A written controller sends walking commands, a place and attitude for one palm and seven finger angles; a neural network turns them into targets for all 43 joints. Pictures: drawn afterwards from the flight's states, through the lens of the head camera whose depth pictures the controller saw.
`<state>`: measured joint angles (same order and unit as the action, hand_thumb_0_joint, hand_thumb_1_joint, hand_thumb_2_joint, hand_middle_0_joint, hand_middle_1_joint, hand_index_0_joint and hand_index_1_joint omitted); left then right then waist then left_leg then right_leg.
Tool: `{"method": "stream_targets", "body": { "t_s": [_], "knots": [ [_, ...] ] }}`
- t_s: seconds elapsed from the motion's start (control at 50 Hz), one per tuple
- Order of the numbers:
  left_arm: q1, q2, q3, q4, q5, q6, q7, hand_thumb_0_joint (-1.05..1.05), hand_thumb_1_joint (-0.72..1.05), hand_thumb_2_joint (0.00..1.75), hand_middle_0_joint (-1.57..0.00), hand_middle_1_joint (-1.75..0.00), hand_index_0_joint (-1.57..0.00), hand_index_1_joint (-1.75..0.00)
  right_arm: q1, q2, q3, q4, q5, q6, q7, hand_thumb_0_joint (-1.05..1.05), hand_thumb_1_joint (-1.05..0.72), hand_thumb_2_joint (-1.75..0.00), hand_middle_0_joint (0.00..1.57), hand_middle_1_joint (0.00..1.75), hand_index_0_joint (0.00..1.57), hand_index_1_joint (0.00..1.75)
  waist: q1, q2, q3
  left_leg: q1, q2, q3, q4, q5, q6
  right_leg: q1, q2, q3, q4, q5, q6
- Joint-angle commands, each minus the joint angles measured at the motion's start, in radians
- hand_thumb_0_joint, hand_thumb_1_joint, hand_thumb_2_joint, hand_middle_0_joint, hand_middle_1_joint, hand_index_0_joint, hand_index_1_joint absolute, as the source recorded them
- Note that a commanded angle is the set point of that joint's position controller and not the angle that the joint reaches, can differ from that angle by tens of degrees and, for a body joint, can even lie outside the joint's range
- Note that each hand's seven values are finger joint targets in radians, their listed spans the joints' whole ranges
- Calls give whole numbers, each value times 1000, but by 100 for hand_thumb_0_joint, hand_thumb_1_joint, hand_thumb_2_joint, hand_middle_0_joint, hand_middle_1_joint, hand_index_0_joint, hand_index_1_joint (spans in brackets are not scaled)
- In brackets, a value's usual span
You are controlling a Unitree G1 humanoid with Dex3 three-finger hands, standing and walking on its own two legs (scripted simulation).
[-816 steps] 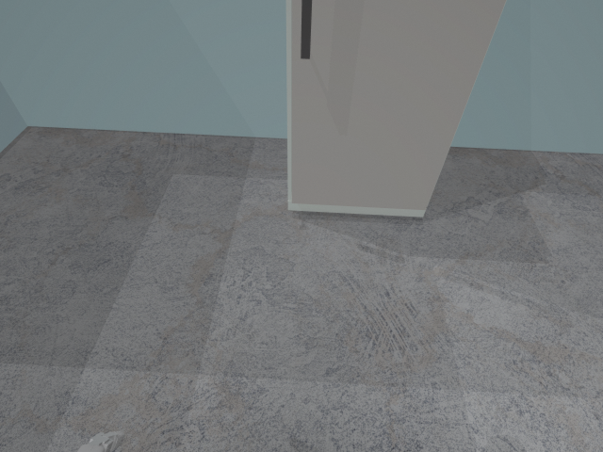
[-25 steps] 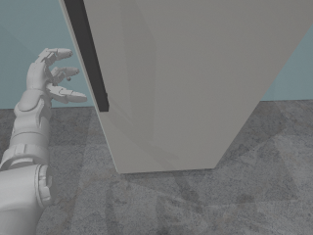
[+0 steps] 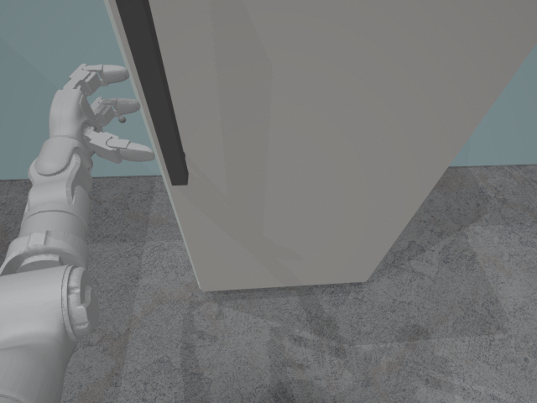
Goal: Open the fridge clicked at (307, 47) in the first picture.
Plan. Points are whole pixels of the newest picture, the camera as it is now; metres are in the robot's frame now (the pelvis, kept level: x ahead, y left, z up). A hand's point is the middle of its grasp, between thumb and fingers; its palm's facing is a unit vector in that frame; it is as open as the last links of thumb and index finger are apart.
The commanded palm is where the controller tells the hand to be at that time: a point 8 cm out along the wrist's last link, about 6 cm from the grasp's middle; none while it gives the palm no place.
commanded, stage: feel for the door with the fingertips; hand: left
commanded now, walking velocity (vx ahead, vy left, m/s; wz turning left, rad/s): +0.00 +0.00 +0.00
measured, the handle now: (147, 35) +0.51 +0.15 +0.26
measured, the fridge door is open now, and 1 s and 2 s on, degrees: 0 0 0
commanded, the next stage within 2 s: slide the fingers in behind the handle in 0.30 s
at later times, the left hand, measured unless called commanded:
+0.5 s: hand (132, 120) +0.47 +0.19 +0.16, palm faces +0.10 -1.00 +0.00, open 14.4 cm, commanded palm +0.44 +0.22 +0.16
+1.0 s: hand (171, 127) +0.46 +0.13 +0.16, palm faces +0.02 -1.00 +0.02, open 14.0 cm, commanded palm +0.43 +0.20 +0.16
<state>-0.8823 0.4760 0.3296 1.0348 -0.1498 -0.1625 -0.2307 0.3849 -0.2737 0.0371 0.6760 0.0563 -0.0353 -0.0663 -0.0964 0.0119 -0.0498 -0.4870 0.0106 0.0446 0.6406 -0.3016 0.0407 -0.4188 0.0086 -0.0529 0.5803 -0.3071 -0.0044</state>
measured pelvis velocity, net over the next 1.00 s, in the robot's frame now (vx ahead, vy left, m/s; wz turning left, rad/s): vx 0.00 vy -0.01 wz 0.01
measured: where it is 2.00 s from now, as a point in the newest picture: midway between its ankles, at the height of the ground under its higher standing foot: outside the picture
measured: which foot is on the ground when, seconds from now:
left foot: down 0.00-1.00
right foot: down 0.00-1.00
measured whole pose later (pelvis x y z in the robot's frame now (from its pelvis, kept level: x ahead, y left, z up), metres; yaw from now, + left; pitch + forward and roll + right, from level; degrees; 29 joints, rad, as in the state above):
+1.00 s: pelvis +0.00 -0.01 +0.00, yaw +1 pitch +6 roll -1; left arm -0.82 0.30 0.24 0.91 -0.15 -0.10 -0.10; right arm 0.31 -0.26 0.03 0.66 0.05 -0.06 -0.05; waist -0.07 0.03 -0.06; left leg -0.44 0.01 0.03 0.62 -0.30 0.02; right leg -0.38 0.01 -0.06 0.59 -0.32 -0.02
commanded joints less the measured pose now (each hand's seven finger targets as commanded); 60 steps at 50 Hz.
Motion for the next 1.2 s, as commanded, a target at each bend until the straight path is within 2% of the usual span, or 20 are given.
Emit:
{"method": "stream_targets", "body": {
  "t_s": [0.0, 0.08, 0.12, 0.18, 0.22, 0.28, 0.34, 0.42, 0.54, 0.62, 0.68, 0.72, 0.76, 0.86, 0.9, 0.98, 1.04, 1.06, 1.1, 1.18],
  "knots": [
    [-452, 157, -13, -221, -28, -30, -9, 0, -50, 30, -30, -120, -30, -120, 55, -163, -65, -95, -4, -41, -8, 0, -90, -90, 20, 30, 20, 30, 5, 93, -369, 357, 19, -106, -57, 356, -17, -24, 28, 5, -48, 271, -24],
    [-427, 146, 0, -238, -40, -6, 20, 0, -50, 30, -30, -120, -30, -120, 59, -164, -69, -100, -5, -40, 0, 0, -90, -90, 20, 30, 20, 30, 9, 15, -345, 323, 18, -96, -61, 344, -10, -2, 31, 5, -54, 283, -18],
    [-464, 77, -53, -272, -37, -6, 31, 0, -50, 30, -30, -120, -30, -120, 57, -157, -72, -99, -7, -45, 4, 0, -90, -90, 20, 30, 20, 30, -8, 12, -332, 335, 20, -97, -63, 340, -9, -16, 30, 4, -55, 279, -17],
    [-485, 88, -51, -271, -21, -10, 48, 0, -50, 30, -30, -120, -30, -120, 60, -160, -73, -87, -7, -44, 5, 0, -90, -90, 20, 30, 20, 30, -12, 18, -319, 325, 18, -98, -59, 306, -7, -31, 28, 9, -58, 255, -17],
    [-509, 23, -107, -276, -11, -10, 55, 0, -50, 30, -30, -120, -30, -120, 52, -150, -71, -86, -7, -49, 9, 0, -90, -90, 20, 30, 20, 30, -21, 75, -313, 345, 17, -104, -61, 285, -12, -62, 26, 7, -57, 222, -20],
    [-548, 2, -130, -304, -3, -19, 67, 0, -50, 30, -30, -120, -30, -120, 52, -149, -74, -75, -9, -57, 12, 0, -90, -90, 20, 30, 20, 30, -25, 114, -344, 386, 19, -113, -50, 300, -17, -87, 25, 7, -51, 215, -23],
    [-575, -30, -157, -295, -4, -24, 71, 0, -50, 30, -30, -120, -30, -120, 56, -147, -74, -64, -11, -65, 14, 0, -90, -90, 20, 30, 20, 30, -39, 82, -365, 408, 20, -125, -46, 319, -20, -93, 27, 2, -47, 223, -23],
    [-599, 10, -126, -254, -13, -30, 67, 0, -50, 30, -30, -120, -30, -120, 51, -153, -71, -57, -9, -66, 8, 0, -90, -90, 20, 30, 20, 30, -39, 31, -348, 364, 11, -114, -46, 284, -11, -62, 25, 8, -51, 237, -20],
    [-541, -29, -151, -282, -21, -48, 51, 0, -50, 30, -30, -120, -30, -120, 28, -145, -69, -67, -7, -72, 13, 0, -90, -90, 20, 30, 20, 30, -18, 97, -373, 399, 9, -113, -33, 340, -17, -57, 24, 8, -37, 271, -26],
    [-487, -14, -131, -335, -34, -51, 49, 0, -50, 30, -30, -120, -30, -120, 17, -146, -71, -79, -5, -70, 16, 0, -90, -90, 20, 30, 20, 30, 0, 63, -396, 393, 7, -107, -33, 372, -14, -10, 26, 8, -33, 315, -25],
    [-468, -66, -172, -376, -44, -39, 49, 0, -50, 30, -30, -120, -30, -120, -1, -142, -71, -88, 0, -71, 17, 0, -90, -90, 20, 30, 20, 30, -5, 45, -375, 399, 8, -104, -33, 383, -9, -13, 28, 6, -39, 329, -21],
    [-455, -16, -125, -370, -48, -24, 56, 0, -50, 30, -30, -120, -30, -120, -3, -145, -72, -82, 1, -67, 13, 0, -90, -90, 20, 30, 20, 30, 2, 23, -356, 372, 5, -98, -42, 351, -7, 10, 27, 8, -47, 327, -22],
    [-462, -49, -155, -384, -53, -12, 60, 0, -50, 30, -30, -120, -30, -120, -11, -142, -70, -89, 4, -65, 10, 0, -90, -90, 20, 30, 20, 30, -4, 24, -339, 364, 0, -95, -44, 342, -3, 20, 23, 6, -52, 327, -23],
    [-451, 54, -53, -375, -36, -4, 106, 0, -50, 30, -30, -120, -30, -120, -17, -137, -60, -89, -3, -59, 6, 0, -90, -90, 20, 30, 20, 30, 28, 21, -333, 314, -9, -88, -59, 304, -4, 61, 19, 10, -55, 313, -25],
    [-478, 45, -56, -382, -19, -13, 129, 0, -50, 30, -30, -120, -30, -120, -25, -125, -55, -93, -5, -61, 9, 0, -90, -90, 20, 30, 20, 30, 26, 31, -335, 309, -11, -84, -63, 307, -4, 65, 19, 12, -48, 326, -23],
    [-418, 151, 30, -342, 18, -29, 163, 0, -50, 30, -30, -120, -30, -120, -23, -127, -51, -113, -11, -48, 8, 0, -90, -90, 20, 30, 20, 30, 50, -14, -361, 253, -14, -61, -68, 304, 3, 140, 13, 30, -42, 367, -17],
    [-419, 135, 12, -337, 25, -32, 153, 0, -50, 30, -30, -120, -30, -120, -27, -122, -54, -126, -9, -45, 5, 0, -90, -90, 20, 30, 20, 30, 42, -17, -366, 247, -15, -43, -71, 289, 6, 160, 12, 38, -48, 390, -12],
    [-384, 175, 49, -333, 23, -39, 149, 0, -50, 30, -30, -120, -30, -120, -18, -128, -57, -130, -10, -41, 3, 0, -90, -90, 20, 30, 20, 30, 56, -36, -388, 242, -16, -42, -65, 310, 9, 195, 11, 40, -46, 412, -14],
    [-353, 148, 25, -351, 13, -36, 121, 0, -50, 30, -30, -120, -30, -120, -31, -125, -56, -142, -3, -38, 1, 0, -90, -90, 20, 30, 20, 30, 57, 0, -390, 257, -16, -33, -69, 314, 7, 192, 13, 43, -49, 431, -15],
    [-384, 136, 0, -306, -10, -17, 75, 0, -50, 30, -30, -120, -30, -120, -24, -133, -59, -131, 6, -32, -8, 0, -90, -90, 20, 30, 20, 30, 26, -20, -307, 239, -13, -30, -75, 259, 13, 147, 13, 47, -77, 392, -8]
  ]
}}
